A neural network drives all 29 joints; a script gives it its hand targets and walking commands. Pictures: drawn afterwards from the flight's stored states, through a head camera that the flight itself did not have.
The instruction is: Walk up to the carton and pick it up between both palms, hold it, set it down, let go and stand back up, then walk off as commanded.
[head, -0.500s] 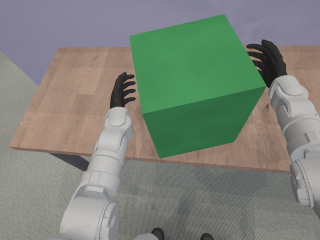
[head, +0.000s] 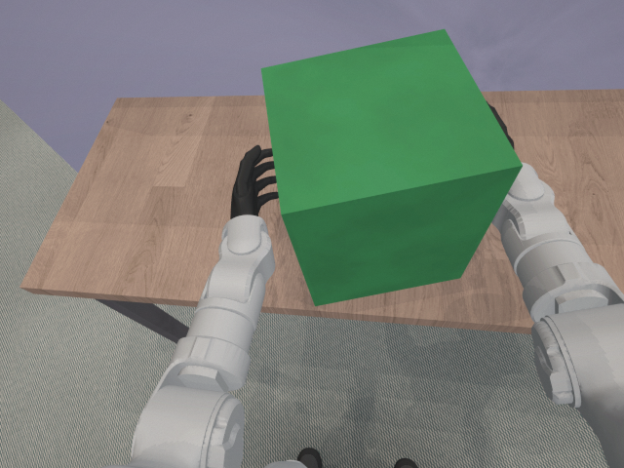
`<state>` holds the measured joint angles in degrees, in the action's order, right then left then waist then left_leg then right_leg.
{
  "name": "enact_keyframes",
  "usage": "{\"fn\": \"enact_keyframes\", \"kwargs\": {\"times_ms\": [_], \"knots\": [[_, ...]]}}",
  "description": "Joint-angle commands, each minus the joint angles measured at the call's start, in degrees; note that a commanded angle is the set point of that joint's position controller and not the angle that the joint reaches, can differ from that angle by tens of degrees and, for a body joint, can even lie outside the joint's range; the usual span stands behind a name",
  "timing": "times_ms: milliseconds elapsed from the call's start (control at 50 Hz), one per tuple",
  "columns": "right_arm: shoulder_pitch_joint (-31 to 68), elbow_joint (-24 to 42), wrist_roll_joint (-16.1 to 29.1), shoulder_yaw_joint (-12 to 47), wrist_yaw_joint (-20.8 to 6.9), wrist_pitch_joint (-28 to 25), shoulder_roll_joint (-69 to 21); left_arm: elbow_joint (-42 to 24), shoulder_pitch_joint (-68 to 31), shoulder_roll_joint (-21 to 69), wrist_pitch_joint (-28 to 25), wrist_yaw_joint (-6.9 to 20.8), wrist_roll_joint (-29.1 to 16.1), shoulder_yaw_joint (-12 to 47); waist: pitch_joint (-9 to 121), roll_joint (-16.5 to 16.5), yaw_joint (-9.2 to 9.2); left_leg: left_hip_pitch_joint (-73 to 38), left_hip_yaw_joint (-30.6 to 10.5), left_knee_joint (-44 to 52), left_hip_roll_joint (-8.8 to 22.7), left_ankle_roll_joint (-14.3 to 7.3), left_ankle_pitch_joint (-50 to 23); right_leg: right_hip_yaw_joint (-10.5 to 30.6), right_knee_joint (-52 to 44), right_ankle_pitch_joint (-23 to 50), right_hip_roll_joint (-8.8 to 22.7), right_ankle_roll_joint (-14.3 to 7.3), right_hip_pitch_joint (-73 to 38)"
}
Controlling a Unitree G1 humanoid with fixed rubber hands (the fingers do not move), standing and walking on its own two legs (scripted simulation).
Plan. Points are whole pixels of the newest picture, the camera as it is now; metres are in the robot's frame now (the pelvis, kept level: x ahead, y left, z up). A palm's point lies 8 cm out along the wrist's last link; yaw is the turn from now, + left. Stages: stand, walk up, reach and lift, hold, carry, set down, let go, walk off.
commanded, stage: reach and lift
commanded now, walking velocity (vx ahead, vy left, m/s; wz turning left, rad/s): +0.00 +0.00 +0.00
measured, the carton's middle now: (371, 184) +0.45 +0.03 +0.05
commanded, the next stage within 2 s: none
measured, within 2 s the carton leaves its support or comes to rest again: leaves its support in 1.84 s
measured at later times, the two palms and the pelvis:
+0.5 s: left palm (248, 213) +0.38 +0.18 +0.06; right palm (489, 162) +0.49 -0.11 +0.06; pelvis +0.00 +0.00 +0.00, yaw +0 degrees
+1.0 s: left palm (244, 218) +0.38 +0.19 +0.06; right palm (482, 169) +0.48 -0.10 +0.06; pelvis +0.00 +0.00 +0.00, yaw +0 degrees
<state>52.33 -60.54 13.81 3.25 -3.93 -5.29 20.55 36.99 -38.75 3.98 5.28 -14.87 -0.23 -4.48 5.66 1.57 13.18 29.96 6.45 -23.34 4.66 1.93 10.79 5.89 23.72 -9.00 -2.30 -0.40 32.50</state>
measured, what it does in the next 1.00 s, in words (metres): stands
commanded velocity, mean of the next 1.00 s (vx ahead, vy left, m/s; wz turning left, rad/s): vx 0.00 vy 0.00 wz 0.00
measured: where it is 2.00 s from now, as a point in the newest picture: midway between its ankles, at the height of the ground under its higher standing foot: outside the picture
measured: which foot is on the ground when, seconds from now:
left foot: down 0.00-1.00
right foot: down 0.00-1.00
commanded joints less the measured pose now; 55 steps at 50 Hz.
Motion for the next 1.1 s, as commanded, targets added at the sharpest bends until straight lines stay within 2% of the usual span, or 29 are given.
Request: {"fn": "enact_keyframes", "kwargs": {"times_ms": [0,20,40,60,80,140,180,220,280,300,320,360,420,440,460,480,500,520,580,620,640,660,680,720,820,860,880,1020,1080], "knots": [[34.99,4.49,-0.9,-3.54,1.13,-3.0,1.04,-11.21,-24.51,4.48,-3.52,-0.68,3.02,-8.5,45.97,-9.7,1.84,-15.81,-0.68,-6.64,-2.83,1.68,-35.2,-7.42,0.92,27.12,-4.26,-0.4,-18.48],[36.02,5.56,-0.2,-2.63,0.85,-2.8,-0.69,-11.94,-25.09,4.18,-3.85,-0.76,3.26,-8.95,48.17,-9.98,3.2,-15.49,-0.93,-6.49,-2.85,1.29,-34.73,-6.9,0.98,26.74,-4.17,-0.37,-19.25],[34.38,3.65,-0.95,-3.04,1.32,-2.2,-0.81,-9.81,-24.26,5.28,-3.16,-0.75,3.43,-8.76,44.82,-11.59,1.99,-15.11,-0.82,-6.56,-2.72,0.87,-32.77,-6.65,0.81,26.18,-3.96,-0.33,-18.86],[37.32,7.93,-1.13,-2.93,1.12,-3.1,-1.86,-13.61,-26.8,6.79,-4.01,-1.04,2.65,-7.72,49.89,-9.44,3.19,-15.87,-0.68,-6.67,-2.76,1.59,-35.51,-7.09,1.45,27.39,-4.3,-0.67,-19.2],[35.22,3.77,-1.81,-3.39,1.26,-1.85,-1.3,-9.32,-25.89,5.72,-3.72,-0.94,3.87,-9.78,45.26,-10.56,3.01,-14.53,-0.67,-6.13,-2.66,1.32,-33.13,-6.88,0.51,23.51,-4.34,-0.92,-18.71],[35.5,5.48,-2.74,-5.21,1.56,-1.79,-2.77,-12.15,-26.56,6.05,-3.7,-1.05,4.26,-8.76,46.14,-9.35,1.75,-16.03,-1.21,-6.25,-2.8,1.48,-33.38,-7.09,-0.22,23.43,-4.07,-0.67,-17.16],[34.63,5.19,-2.4,-3.98,1.21,-1.79,-4.92,-11.67,-26.46,7.13,-4.57,-0.79,4.35,-9.51,46.78,-10.8,2.53,-16.4,-0.94,-6.07,-2.79,1.07,-34.68,-7.07,0.03,25.65,-4.07,-0.46,-17.56],[35.3,7.0,-3.19,-6.02,1.45,-2.39,-3.47,-12.99,-26.01,8.35,-3.86,-1.13,5.1,-8.61,49.47,-8.51,1.5,-17.96,-1.27,-6.73,-2.61,1.66,-36.19,-7.73,-0.1,24.61,-4.79,-1.02,-16.8],[34.68,7.2,-4.29,-5.96,1.55,-2.21,-5.65,-12.1,-27.18,9.67,-4.67,-0.84,4.13,-7.95,48.31,-10.1,1.28,-17.39,-1.21,-6.74,-2.62,1.7,-35.79,-7.7,0.16,25.11,-4.48,-1.01,-16.84],[33.77,5.97,-4.04,-4.89,1.55,-1.83,-7.18,-10.91,-26.35,9.62,-4.51,-0.57,6.22,-9.95,46.22,-10.55,2.71,-16.69,-0.67,-5.93,-2.85,1.3,-34.76,-7.34,-0.09,25.12,-4.38,-1.0,-18.81],[34.44,7.27,-3.94,-6.14,1.49,-2.24,-6.2,-12.58,-27.47,9.29,-5.04,-0.7,4.65,-8.49,47.92,-10.59,1.07,-16.25,-1.1,-5.73,-2.85,1.32,-33.68,-7.3,0.11,25.84,-4.07,-0.46,-18.76],[34.73,5.06,-5.18,-6.82,1.61,-2.1,-7.53,-10.33,-27.09,10.09,-4.93,-0.38,6.5,-9.83,47.85,-11.07,1.84,-15.89,-0.72,-5.91,-2.89,0.93,-33.62,-7.03,0.31,26.02,-4.0,-0.43,-18.58],[33.04,5.27,-6.44,-8.14,1.6,-2.37,-8.16,-10.64,-26.12,10.19,-5.2,-0.09,7.39,-9.66,46.94,-10.86,1.14,-17.27,-1.23,-5.87,-2.41,1.24,-33.77,-7.84,0.06,24.97,-4.3,-0.61,-17.94],[33.61,5.84,-7.27,-7.71,1.44,-2.44,-9.24,-10.28,-26.37,11.9,-5.04,0.1,8.11,-10.47,46.89,-10.68,2.1,-18.02,-0.88,-5.76,-2.38,1.36,-35.0,-7.92,-0.1,24.38,-4.1,-0.81,-18.04],[34.02,5.38,-7.55,-8.1,0.75,-2.53,-11.09,-10.16,-28.08,12.81,-5.33,0.7,8.57,-10.18,46.33,-8.25,1.96,-18.22,-0.67,-5.49,-2.64,1.54,-34.76,-7.94,-0.53,23.56,-3.76,-1.34,-17.76],[33.73,4.82,-8.44,-7.4,-0.03,-2.37,-15.2,-7.66,-27.54,15.55,-5.62,1.62,9.07,-10.34,45.1,-10.92,2.33,-18.9,-0.52,-5.24,-2.73,1.07,-33.59,-8.12,-0.95,23.39,-3.54,-0.88,-18.4],[33.56,5.6,-10.11,-8.73,-0.68,-2.97,-17.02,-8.69,-28.12,18.53,-5.71,2.37,9.16,-9.48,46.78,-10.48,1.18,-18.76,-0.61,-4.87,-2.55,1.15,-33.92,-8.04,-0.27,25.87,-3.36,-0.59,-18.96],[33.68,3.69,-12.12,-8.54,-1.34,-3.09,-20.22,-7.03,-28.84,19.86,-5.91,3.27,10.63,-10.91,45.84,-12.01,2.35,-17.88,0.18,-5.22,-2.77,0.88,-33.99,-8.06,-0.19,25.89,-3.19,-0.42,-18.76],[33.12,0.68,-19.28,-10.85,-4.66,-4.19,-33.94,-7.51,-34.6,28.9,-6.72,6.03,14.19,-8.58,47.61,-9.11,1.79,-18.4,0.97,-3.74,-3.03,1.08,-35.22,-9.29,-0.53,26.05,-2.75,-0.58,-20.03],[32.42,0.44,-22.53,-10.4,-5.69,-5.86,-36.44,-4.82,-32.19,29.78,-7.12,7.09,14.86,-7.73,48.18,-11.63,1.8,-17.48,1.25,-3.63,-2.83,0.95,-37.0,-9.35,-0.08,30.69,-2.55,-0.18,-21.76],[28.85,-3.05,-23.57,-12.22,-5.64,-6.33,-36.39,-4.69,-32.56,30.96,-7.0,7.5,15.85,-7.28,47.91,-9.23,-0.46,-18.89,1.06,-3.45,-2.74,1.1,-38.66,-9.74,0.15,30.76,-2.88,-0.47,-21.92],[30.11,-4.63,-24.95,-12.65,-5.82,-6.47,-36.02,-1.72,-30.38,28.96,-6.85,7.69,17.14,-9.91,44.28,-10.54,1.27,-18.2,1.46,-2.75,-2.65,1.07,-37.98,-9.7,-0.71,30.33,-2.59,-0.3,-22.78],[30.43,-4.55,-25.27,-14.05,-6.11,-6.92,-36.98,-3.78,-33.03,29.81,-7.05,7.88,16.48,-8.27,45.86,-9.93,0.24,-18.91,1.32,-3.38,-2.89,0.94,-37.83,-9.33,-0.69,30.62,-2.49,-0.12,-22.18],[32.15,-5.11,-25.9,-13.61,-6.43,-7.99,-37.01,-1.44,-33.57,29.83,-7.62,7.83,16.19,-8.59,44.07,-10.44,0.96,-18.38,1.06,-3.15,-2.35,0.95,-36.23,-9.55,-0.61,26.59,-2.75,-0.4,-21.49],[30.77,-9.71,-26.58,-15.56,-6.82,-7.95,-36.05,-0.25,-33.17,29.47,-6.94,7.37,16.38,-8.18,41.92,-9.29,-0.04,-18.24,1.44,-2.53,-2.11,0.64,-34.67,-9.8,-2.07,22.55,-3.1,-1.25,-19.04],[32.54,-7.1,-26.21,-14.63,-6.79,-8.62,-37.03,-0.75,-32.94,29.26,-7.47,7.05,16.05,-8.02,43.14,-10.74,1.07,-18.99,1.27,-2.56,-2.34,0.34,-35.35,-9.84,-2.07,24.4,-3.13,-0.84,-19.63],[32.66,-7.5,-26.04,-15.05,-6.86,-8.94,-36.48,-0.69,-33.25,30.77,-7.6,6.92,15.62,-7.2,43.68,-9.34,0.34,-19.36,1.01,-2.35,-2.31,0.57,-35.66,-10.06,-2.33,23.44,-3.27,-1.1,-18.97],[31.59,-11.06,-26.09,-15.15,-6.88,-8.35,-37.42,0.14,-32.59,29.98,-7.29,7.15,16.35,-8.98,42.05,-10.54,0.94,-17.81,1.57,-2.48,-2.66,-0.29,-35.34,-9.71,-2.05,25.9,-2.55,-0.55,-20.13],[31.18,-10.95,-26.19,-14.41,-6.29,-8.92,-38.5,0.06,-33.18,31.02,-8.04,7.15,15.63,-7.56,43.75,-10.35,-0.11,-16.89,1.32,-3.05,-2.7,-0.18,-35.38,-9.36,-1.53,27.75,-2.61,-1.11,-20.83]]}}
